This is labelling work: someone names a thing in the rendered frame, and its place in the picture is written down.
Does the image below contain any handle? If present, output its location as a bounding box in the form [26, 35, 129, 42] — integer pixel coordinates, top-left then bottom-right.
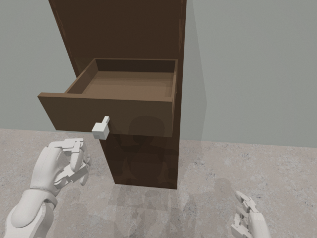
[92, 116, 110, 140]

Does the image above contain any robot right hand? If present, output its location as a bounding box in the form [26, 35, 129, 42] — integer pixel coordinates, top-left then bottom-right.
[231, 190, 271, 238]

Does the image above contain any drawer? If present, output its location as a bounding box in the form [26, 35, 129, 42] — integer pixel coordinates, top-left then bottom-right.
[37, 58, 178, 137]

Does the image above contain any robot left forearm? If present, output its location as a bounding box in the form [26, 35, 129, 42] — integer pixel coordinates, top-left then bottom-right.
[3, 188, 58, 238]

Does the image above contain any robot left hand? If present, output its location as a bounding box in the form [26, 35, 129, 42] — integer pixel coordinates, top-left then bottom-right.
[30, 138, 92, 197]

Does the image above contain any cabinet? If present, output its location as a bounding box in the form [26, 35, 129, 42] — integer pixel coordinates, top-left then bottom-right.
[49, 0, 187, 189]

